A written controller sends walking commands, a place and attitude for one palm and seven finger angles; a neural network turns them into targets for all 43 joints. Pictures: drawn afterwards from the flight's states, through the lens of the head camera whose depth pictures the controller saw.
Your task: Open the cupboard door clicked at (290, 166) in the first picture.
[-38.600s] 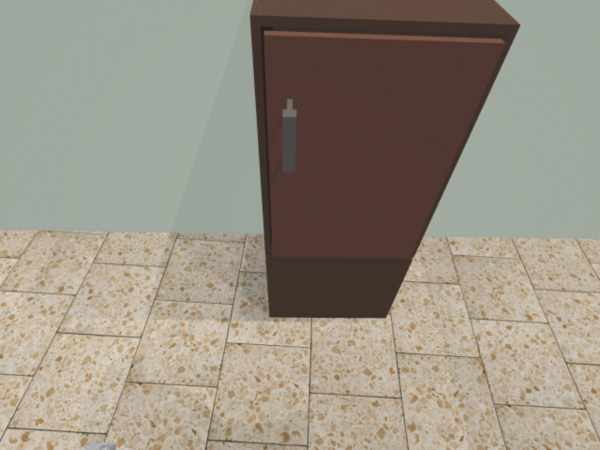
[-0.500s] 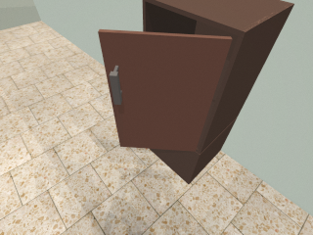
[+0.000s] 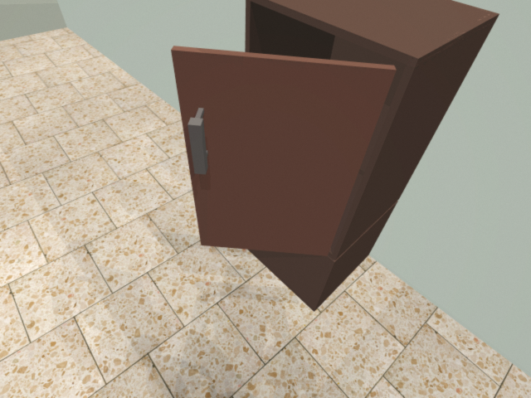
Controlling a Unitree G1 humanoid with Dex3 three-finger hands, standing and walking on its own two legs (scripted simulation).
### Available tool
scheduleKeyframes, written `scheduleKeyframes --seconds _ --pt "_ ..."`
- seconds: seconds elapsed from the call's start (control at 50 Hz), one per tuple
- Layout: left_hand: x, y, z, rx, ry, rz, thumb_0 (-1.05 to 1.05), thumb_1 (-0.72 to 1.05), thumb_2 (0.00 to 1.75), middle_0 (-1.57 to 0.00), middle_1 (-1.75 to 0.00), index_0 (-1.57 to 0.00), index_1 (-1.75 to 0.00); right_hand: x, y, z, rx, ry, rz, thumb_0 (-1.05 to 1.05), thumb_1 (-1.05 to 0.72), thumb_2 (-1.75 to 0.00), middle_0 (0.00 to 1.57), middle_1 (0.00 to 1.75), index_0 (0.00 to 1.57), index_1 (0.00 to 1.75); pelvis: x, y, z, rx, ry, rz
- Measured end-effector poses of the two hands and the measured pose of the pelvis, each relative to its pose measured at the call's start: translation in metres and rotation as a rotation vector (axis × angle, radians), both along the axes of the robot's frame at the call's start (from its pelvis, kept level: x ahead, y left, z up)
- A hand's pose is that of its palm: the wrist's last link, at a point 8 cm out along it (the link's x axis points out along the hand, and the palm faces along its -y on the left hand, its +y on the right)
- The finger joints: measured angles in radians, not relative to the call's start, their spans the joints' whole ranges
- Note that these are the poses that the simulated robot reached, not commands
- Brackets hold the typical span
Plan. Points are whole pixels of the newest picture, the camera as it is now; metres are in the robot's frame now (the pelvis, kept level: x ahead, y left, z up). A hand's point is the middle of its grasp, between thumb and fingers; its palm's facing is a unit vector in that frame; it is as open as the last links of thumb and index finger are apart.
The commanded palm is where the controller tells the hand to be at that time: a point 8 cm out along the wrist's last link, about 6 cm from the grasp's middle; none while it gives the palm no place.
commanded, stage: look again from close up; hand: left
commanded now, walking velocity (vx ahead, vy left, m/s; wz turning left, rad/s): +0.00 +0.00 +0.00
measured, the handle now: (200, 141) +0.57 +0.17 +0.07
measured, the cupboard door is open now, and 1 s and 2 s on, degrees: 42 42 42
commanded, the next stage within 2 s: raise the hand with hooked fingers in 0.14 s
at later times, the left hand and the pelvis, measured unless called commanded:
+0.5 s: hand (156, 337) +0.20 +0.17 +0.00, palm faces +0.15 -0.99 -0.03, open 7.7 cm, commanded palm +0.12 +0.23 -0.05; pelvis -0.02 +0.00 -0.04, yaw +3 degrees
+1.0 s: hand (141, 333) +0.21 +0.20 -0.01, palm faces +0.00 -1.00 -0.05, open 10.6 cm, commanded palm +0.17 +0.25 +0.00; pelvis +0.00 -0.03 -0.07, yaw +3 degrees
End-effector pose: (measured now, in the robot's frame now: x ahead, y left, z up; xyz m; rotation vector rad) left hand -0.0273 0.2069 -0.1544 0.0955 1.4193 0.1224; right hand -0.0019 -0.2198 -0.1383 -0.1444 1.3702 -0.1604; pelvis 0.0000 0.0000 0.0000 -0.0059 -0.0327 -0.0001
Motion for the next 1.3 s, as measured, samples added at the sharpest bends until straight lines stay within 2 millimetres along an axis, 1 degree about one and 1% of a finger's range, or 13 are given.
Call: scheduleKeyframes --seconds 0.26,0.3,0.38,0.46,0.52,0.58,0.66,0.74,0.78,0.84,0.96,1.12,1.3 --pt "0.003 0.004 0.001 0.012 -0.006 -0.007 0.00 0.91 0.89 -0.20 -0.30 -0.20 -0.30 -0.008 0.007 -0.002 0.012 0.023 -0.006 0.01 -0.91 -0.90 0.20 0.30 0.20 0.30 0.000 0.002 0.000 -0.006 0.000 -0.001" --pt "0.030 0.013 0.017 0.048 -0.151 0.065 0.02 0.93 0.89 -0.20 -0.30 -0.20 -0.30 0.000 0.002 0.002 -0.017 -0.070 0.002 0.02 -0.92 -0.90 0.20 0.30 0.20 0.30 -0.002 0.003 -0.003 -0.004 -0.005 0.003" --pt "0.108 0.039 0.089 0.176 -0.668 0.109 0.04 0.95 0.88 -0.20 -0.32 -0.21 -0.32 0.039 -0.015 0.012 -0.063 -0.369 0.010 0.03 -0.93 -0.90 0.21 0.30 0.20 0.30 -0.005 0.002 -0.011 0.006 0.011 0.038" --pt "0.180 0.027 0.147 0.120 -1.156 0.040 0.03 0.88 0.86 -0.20 -0.35 -0.20 -0.35 0.094 -0.032 0.021 -0.091 -0.606 0.088 0.03 -0.92 -0.90 0.20 0.30 0.20 0.30 -0.014 -0.001 -0.026 -0.003 0.069 0.058" --pt "0.206 0.008 0.155 -0.015 -1.415 -0.051 0.02 0.80 0.83 -0.20 -0.39 -0.20 -0.39 0.135 -0.042 0.029 -0.108 -0.741 0.142 0.02 -0.91 -0.90 0.20 0.30 0.20 0.30 -0.019 -0.007 -0.046 -0.001 0.132 0.041" --pt "0.203 0.000 0.137 -0.104 -1.461 -0.148 0.01 0.73 0.81 -0.21 -0.43 -0.21 -0.43 0.170 -0.048 0.040 -0.118 -0.845 0.176 0.02 -0.91 -0.90 0.20 0.30 0.20 0.30 -0.019 -0.015 -0.063 0.000 0.163 0.031" --pt "0.174 0.010 0.107 -0.106 -1.323 -0.077 0.01 0.62 0.77 -0.22 -0.49 -0.23 -0.48 0.206 -0.046 0.051 -0.122 -0.920 0.210 0.02 -0.90 -0.90 0.20 0.30 0.20 0.30 -0.014 -0.023 -0.075 -0.009 0.177 0.037" --pt "0.147 0.029 0.113 0.015 -1.303 -0.009 0.01 0.52 0.73 -0.23 -0.54 -0.23 -0.54 0.226 -0.034 0.046 -0.107 -0.921 0.266 0.02 -0.90 -0.90 0.20 0.30 0.20 0.30 -0.008 -0.030 -0.079 -0.036 0.189 0.061" --pt "0.146 0.035 0.125 0.058 -1.362 -0.024 0.01 0.48 0.71 -0.23 -0.57 -0.23 -0.57 0.230 -0.026 0.036 -0.087 -0.899 0.299 0.02 -0.90 -0.90 0.20 0.30 0.20 0.30 -0.007 -0.032 -0.081 -0.050 0.198 0.074" --pt "0.161 0.036 0.139 0.051 -1.434 -0.083 0.01 0.40 0.68 -0.23 -0.62 -0.24 -0.62 0.227 -0.017 0.017 -0.047 -0.849 0.315 0.01 -0.90 -0.90 0.20 0.30 0.20 0.30 -0.007 -0.034 -0.083 -0.064 0.209 0.084" --pt "0.205 0.039 0.145 -0.052 -1.348 -0.162 0.01 0.26 0.62 -0.24 -0.71 -0.25 -0.71 0.197 -0.012 -0.006 0.004 -0.727 0.227 0.02 -0.90 -0.90 0.21 0.30 0.21 0.30 -0.001 -0.035 -0.075 -0.054 0.215 0.069" --pt "0.225 0.056 0.172 -0.010 -1.359 -0.124 0.00 0.08 0.54 -0.26 -0.83 -0.26 -0.83 0.162 -0.036 0.002 -0.052 -0.649 0.131 0.02 -0.90 -0.90 0.21 0.30 0.21 0.30 0.011 -0.028 -0.057 -0.029 0.209 0.047" --pt "0.235 0.071 0.178 -0.027 -1.382 -0.134 0.00 -0.13 0.45 -0.27 -0.96 -0.28 -0.96 0.167 -0.054 0.024 -0.139 -0.676 0.153 0.02 -0.90 -0.90 0.20 0.30 0.20 0.30 0.014 -0.020 -0.049 -0.030 0.187 0.047"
